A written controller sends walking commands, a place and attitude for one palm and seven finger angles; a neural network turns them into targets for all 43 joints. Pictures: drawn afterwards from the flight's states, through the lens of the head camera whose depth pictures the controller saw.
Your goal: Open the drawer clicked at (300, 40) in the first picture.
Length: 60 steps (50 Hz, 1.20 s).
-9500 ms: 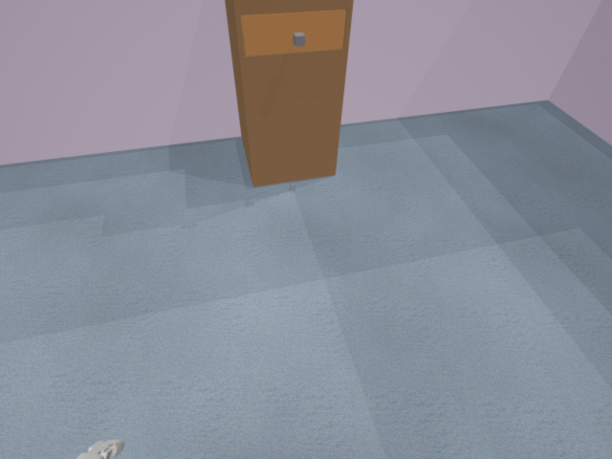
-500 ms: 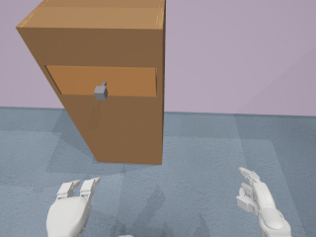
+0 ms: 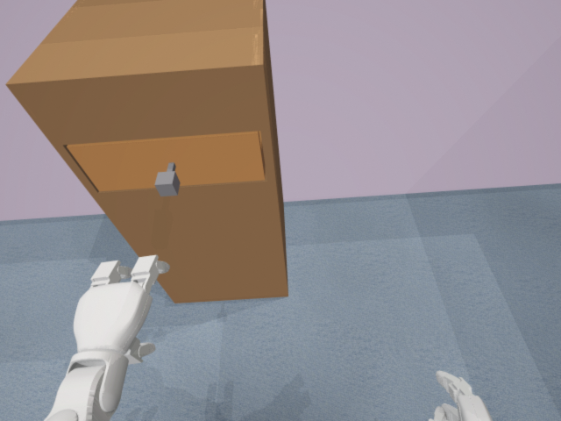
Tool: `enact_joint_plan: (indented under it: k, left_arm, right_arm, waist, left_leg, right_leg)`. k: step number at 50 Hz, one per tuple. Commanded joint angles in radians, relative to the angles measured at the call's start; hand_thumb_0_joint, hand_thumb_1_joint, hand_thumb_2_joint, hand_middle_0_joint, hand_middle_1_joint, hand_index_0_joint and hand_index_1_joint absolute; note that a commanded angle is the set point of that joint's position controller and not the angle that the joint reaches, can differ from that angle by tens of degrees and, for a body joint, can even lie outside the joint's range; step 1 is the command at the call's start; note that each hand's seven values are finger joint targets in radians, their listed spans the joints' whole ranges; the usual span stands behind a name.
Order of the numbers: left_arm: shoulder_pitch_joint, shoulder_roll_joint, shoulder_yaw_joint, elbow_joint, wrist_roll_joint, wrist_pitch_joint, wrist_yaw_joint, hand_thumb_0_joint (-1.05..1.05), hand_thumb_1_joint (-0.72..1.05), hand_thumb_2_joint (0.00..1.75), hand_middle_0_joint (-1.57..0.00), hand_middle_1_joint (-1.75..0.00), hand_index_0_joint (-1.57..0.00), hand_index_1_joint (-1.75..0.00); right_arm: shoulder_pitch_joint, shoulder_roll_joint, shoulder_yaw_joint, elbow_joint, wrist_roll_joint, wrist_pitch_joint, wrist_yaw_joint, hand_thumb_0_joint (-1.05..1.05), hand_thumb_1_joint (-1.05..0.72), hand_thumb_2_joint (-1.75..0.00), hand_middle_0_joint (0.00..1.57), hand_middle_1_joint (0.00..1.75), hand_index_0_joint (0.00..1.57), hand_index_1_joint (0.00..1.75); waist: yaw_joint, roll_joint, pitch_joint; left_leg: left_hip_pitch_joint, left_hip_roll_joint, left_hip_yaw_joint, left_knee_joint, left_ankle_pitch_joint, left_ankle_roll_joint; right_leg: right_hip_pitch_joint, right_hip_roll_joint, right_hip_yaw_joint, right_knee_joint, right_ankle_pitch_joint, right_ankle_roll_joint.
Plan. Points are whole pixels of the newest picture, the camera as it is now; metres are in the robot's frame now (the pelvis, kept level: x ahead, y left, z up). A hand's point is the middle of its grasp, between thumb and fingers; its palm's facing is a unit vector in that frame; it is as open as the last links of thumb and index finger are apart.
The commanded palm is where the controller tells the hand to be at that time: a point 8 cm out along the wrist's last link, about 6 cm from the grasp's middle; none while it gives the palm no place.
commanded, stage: raise the hand with hooked fingers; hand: left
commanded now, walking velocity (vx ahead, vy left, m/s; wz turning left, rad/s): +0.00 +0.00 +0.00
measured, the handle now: (169, 177) +0.55 +0.30 -0.03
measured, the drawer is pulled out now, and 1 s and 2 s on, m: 0.00 0.00 0.00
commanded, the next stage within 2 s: move the hooked fingers above the handle in 0.94 s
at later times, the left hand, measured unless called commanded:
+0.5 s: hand (99, 247) +0.31 +0.29 +0.09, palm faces +0.07 -0.05 -1.00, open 13.8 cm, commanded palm +0.29 +0.28 +0.15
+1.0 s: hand (107, 241) +0.32 +0.27 +0.09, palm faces +0.09 -0.05 -0.99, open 13.9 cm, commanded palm +0.29 +0.27 +0.15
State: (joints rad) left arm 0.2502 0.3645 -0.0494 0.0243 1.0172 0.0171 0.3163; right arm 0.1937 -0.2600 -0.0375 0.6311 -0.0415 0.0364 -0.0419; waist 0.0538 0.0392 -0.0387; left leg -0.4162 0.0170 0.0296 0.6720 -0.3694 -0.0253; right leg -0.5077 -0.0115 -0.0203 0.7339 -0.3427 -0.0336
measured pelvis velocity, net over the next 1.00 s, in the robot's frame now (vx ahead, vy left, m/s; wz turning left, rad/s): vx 0.01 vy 0.02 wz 0.02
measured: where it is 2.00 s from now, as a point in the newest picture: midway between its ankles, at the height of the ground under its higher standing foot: outside the picture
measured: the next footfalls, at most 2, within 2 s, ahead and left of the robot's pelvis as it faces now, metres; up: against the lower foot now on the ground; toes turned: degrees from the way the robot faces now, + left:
none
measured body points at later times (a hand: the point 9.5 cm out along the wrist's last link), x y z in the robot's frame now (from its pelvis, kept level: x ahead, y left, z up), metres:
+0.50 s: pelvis +0.01 +0.03 +0.02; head +0.03 +0.01 +0.47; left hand +0.30 +0.28 +0.14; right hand +0.24 -0.16 -0.08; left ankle -0.02 +0.14 -0.72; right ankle +0.02 -0.09 -0.72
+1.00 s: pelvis +0.01 +0.02 +0.02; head +0.04 -0.01 +0.47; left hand +0.31 +0.27 +0.15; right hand +0.20 -0.20 -0.10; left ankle -0.02 +0.14 -0.72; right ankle +0.02 -0.09 -0.72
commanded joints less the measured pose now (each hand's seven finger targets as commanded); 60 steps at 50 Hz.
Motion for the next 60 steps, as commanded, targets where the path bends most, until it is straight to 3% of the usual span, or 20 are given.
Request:
enact_joint_plan:
  k: [1, 5, 8, 12, 15, 18, 25, 27, 30, 32, 35, 39, 42, 45, 51, 53, 56, 60]
  left_arm:
    - [-0.238, 0.188, 0.159, -0.238, 0.026, -0.013, 0.144, 0.0, -0.24, 0.41, -0.28, -1.03, -0.28, -1.03]
    - [-0.325, 0.162, 0.104, -0.166, 0.011, 0.069, 0.133, 0.0, -0.34, 0.37, -0.29, -1.1, -0.29, -1.1]
    - [-0.361, 0.156, 0.054, -0.155, -0.007, 0.13, 0.068, 0.0, -0.41, 0.34, -0.29, -1.14, -0.29, -1.14]
    - [-0.414, 0.163, 0.024, -0.137, -0.023, 0.174, -0.039, 0.0, -0.5, 0.3, -0.3, -1.2, -0.3, -1.2]
    - [-0.469, 0.211, 0.057, -0.129, -0.003, 0.174, -0.089, 0.0, -0.5, 0.3, -0.3, -1.2, -0.3, -1.2]
    - [-0.543, 0.215, 0.053, -0.126, 0.012, 0.16, -0.114, 0.0, -0.5, 0.3, -0.3, -1.2, -0.3, -1.2]
    - [-0.677, 0.241, 0.056, -0.129, -0.009, 0.132, -0.157, 0.0, -0.5, 0.3, -0.3, -1.2, -0.3, -1.2]
    - [-0.702, 0.246, 0.053, -0.122, -0.021, 0.124, -0.173, 0.0, -0.5, 0.3, -0.3, -1.2, -0.3, -1.2]
    - [-0.609, 0.215, 0.044, -0.059, -0.037, 0.126, -0.208, 0.0, -0.5, 0.3, -0.3, -1.2, -0.3, -1.2]
    - [-0.587, 0.222, 0.048, -0.078, -0.046, 0.113, -0.223, 0.0, -0.5, 0.3, -0.3, -1.2, -0.3, -1.2]
    - [-0.584, 0.24, 0.072, -0.137, -0.046, 0.082, -0.223, 0.0, -0.5, 0.3, -0.3, -1.2, -0.3, -1.2]
    - [-0.598, 0.279, 0.12, -0.202, -0.032, 0.032, -0.172, 0.0, -0.5, 0.3, -0.3, -1.2, -0.3, -1.2]
    - [-0.595, 0.274, 0.135, -0.171, -0.029, 0.025, -0.121, 0.0, -0.5, 0.3, -0.3, -1.2, -0.3, -1.2]
    - [-0.597, 0.267, 0.133, -0.127, -0.031, 0.05, -0.093, 0.0, -0.5, 0.3, -0.3, -1.2, -0.3, -1.2]
    - [-0.607, 0.22, 0.053, -0.089, -0.038, 0.108, -0.123, 0.0, -0.5, 0.3, -0.3, -1.2, -0.3, -1.2]
    - [-0.64, 0.262, 0.076, -0.077, -0.036, 0.11, -0.137, 0.0, -0.5, 0.3, -0.3, -1.2, -0.3, -1.2]
    - [-0.715, 0.286, 0.088, 0.012, -0.024, 0.094, -0.152, 0.0, -0.5, 0.3, -0.3, -1.2, -0.3, -1.2]
    - [-0.829, 0.321, 0.109, 0.095, -0.019, 0.042, -0.148, 0.0, -0.5, 0.3, -0.3, -1.2, -0.3, -1.2]
  right_arm:
    - [-0.159, -0.068, -0.033, -0.169, -0.006, -0.072, 0.006, 0.0, -0.9, -0.9, 0.2, 0.3, 0.2, 0.3]
    - [-0.179, -0.084, -0.039, -0.152, 0.013, -0.064, 0.012, 0.0, -0.9, -0.9, 0.2, 0.3, 0.2, 0.3]
    - [-0.2, -0.088, -0.035, -0.149, 0.027, -0.056, 0.006, 0.0, -0.9, -0.9, 0.2, 0.3, 0.2, 0.3]
    - [-0.208, -0.087, -0.016, -0.161, 0.038, -0.038, -0.001, 0.0, -0.9, -0.9, 0.2, 0.3, 0.2, 0.3]
    - [-0.212, -0.086, -0.002, -0.165, 0.034, -0.022, -0.004, 0.0, -0.9, -0.9, 0.2, 0.3, 0.2, 0.3]
    - [-0.2, -0.074, 0.009, -0.16, 0.033, -0.011, -0.001, 0.0, -0.9, -0.9, 0.2, 0.3, 0.2, 0.3]
    - [-0.182, -0.074, 0.013, -0.149, 0.035, -0.007, 0.001, 0.0, -0.9, -0.9, 0.2, 0.3, 0.2, 0.3]
    - [-0.173, -0.077, 0.011, -0.141, 0.037, -0.007, -0.001, 0.0, -0.9, -0.9, 0.2, 0.3, 0.2, 0.3]
    - [-0.166, -0.084, 0.008, -0.143, 0.042, -0.003, 0.008, 0.0, -0.9, -0.9, 0.2, 0.3, 0.2, 0.3]
    - [-0.16, -0.09, 0.005, -0.147, 0.041, 0.004, 0.012, 0.0, -0.9, -0.9, 0.2, 0.3, 0.2, 0.3]
    - [-0.162, -0.095, 0.001, -0.157, 0.036, 0.003, 0.019, 0.0, -0.9, -0.9, 0.2, 0.3, 0.2, 0.3]
    - [-0.153, -0.091, -0.007, -0.152, 0.03, -0.008, 0.02, 0.0, -0.9, -0.9, 0.2, 0.3, 0.2, 0.3]
    - [-0.147, -0.087, -0.011, -0.136, 0.035, -0.015, 0.02, 0.0, -0.9, -0.9, 0.2, 0.3, 0.2, 0.3]
    - [-0.153, -0.091, -0.017, -0.127, 0.044, -0.017, 0.02, 0.0, -0.9, -0.9, 0.2, 0.3, 0.2, 0.3]
    - [-0.179, -0.094, -0.012, -0.131, 0.054, -0.014, 0.011, 0.0, -0.9, -0.9, 0.2, 0.3, 0.2, 0.3]
    - [-0.178, -0.099, -0.009, -0.125, 0.05, -0.011, 0.001, 0.0, -0.9, -0.9, 0.2, 0.3, 0.2, 0.3]
    - [-0.17, -0.096, -0.001, -0.114, 0.051, -0.011, -0.013, 0.0, -0.9, -0.9, 0.2, 0.3, 0.2, 0.3]
    - [-0.144, -0.095, -0.003, -0.1, 0.052, -0.02, -0.029, 0.0, -0.9, -0.9, 0.2, 0.3, 0.2, 0.3]
  waist:
    - [0.016, 0.018, -0.273]
    - [0.0, 0.013, -0.257]
    - [0.013, -0.013, -0.263]
    - [0.02, -0.052, -0.201]
    - [0.031, -0.035, -0.186]
    - [0.029, -0.011, -0.18]
    - [0.019, 0.051, -0.232]
    - [0.016, 0.02, -0.243]
    - [0.022, -0.024, -0.213]
    - [0.028, -0.018, -0.222]
    - [0.034, -0.018, -0.251]
    - [0.045, 0.014, -0.29]
    - [0.044, 0.026, -0.271]
    - [0.036, -0.009, -0.254]
    - [0.025, -0.034, -0.238]
    - [0.019, -0.053, -0.246]
    - [0.009, -0.093, -0.201]
    - [0.001, -0.061, -0.205]
  left_leg:
    - [0.048, -0.07, 0.0, -0.052, 0.238, 0.052]
    - [0.075, -0.059, -0.005, -0.082, 0.267, 0.051]
    - [0.113, -0.053, -0.007, -0.12, 0.308, 0.051]
    - [0.138, -0.044, -0.021, -0.172, 0.324, 0.049]
    - [0.159, -0.041, -0.02, -0.195, 0.356, 0.045]
    - [0.19, -0.036, -0.027, -0.21, 0.398, 0.039]
    - [0.254, -0.037, -0.036, -0.223, 0.487, 0.029]
    - [0.26, -0.04, -0.036, -0.226, 0.498, 0.033]
    - [0.237, -0.035, -0.033, -0.233, 0.521, 0.032]
    - [0.238, -0.035, -0.028, -0.232, 0.544, 0.034]
    - [0.239, -0.034, -0.034, -0.231, 0.567, 0.034]
    - [0.254, -0.04, -0.033, -0.221, 0.58, 0.035]
    - [0.236, -0.044, -0.029, -0.224, 0.539, 0.031]
    - [0.213, -0.048, -0.017, -0.229, 0.486, 0.034]
    - [0.202, -0.058, 0.002, -0.245, 0.395, 0.047]
    - [0.199, -0.062, 0.006, -0.241, 0.384, 0.051]
    - [0.159, -0.066, 0.012, -0.242, 0.314, 0.056]
    - [0.144, -0.072, 0.011, -0.231, 0.287, 0.057]
  right_leg:
    - [0.186, 0.003, 0.043, -0.118, 0.219, -0.007]
    - [0.185, 0.012, 0.007, -0.122, 0.241, -0.008]
    - [0.233, 0.013, -0.006, -0.135, 0.273, -0.006]
    - [0.263, 0.015, -0.018, -0.169, 0.26, -0.003]
    - [0.289, 0.018, -0.019, -0.187, 0.27, -0.008]
    - [0.299, 0.022, -0.024, -0.2, 0.287, -0.013]
    - [0.346, 0.026, -0.025, -0.232, 0.336, -0.016]
    - [0.362, 0.026, -0.026, -0.239, 0.359, -0.015]
    - [0.37, 0.028, -0.032, -0.248, 0.376, -0.012]
    - [0.382, 0.024, -0.03, -0.246, 0.399, -0.011]
    - [0.399, 0.024, -0.025, -0.243, 0.416, -0.012]
    - [0.397, 0.022, -0.019, -0.234, 0.431, -0.013]
    - [0.379, 0.024, -0.022, -0.234, 0.407, -0.016]
    - [0.378, 0.024, -0.018, -0.244, 0.393, -0.013]
    - [0.384, 0.017, -0.01, -0.262, 0.348, -0.004]
    - [0.395, 0.015, -0.004, -0.266, 0.359, 0.0]
    - [0.37, 0.012, 0.003, -0.28, 0.303, 0.008]
    - [0.355, 0.01, 0.012, -0.279, 0.277, 0.007]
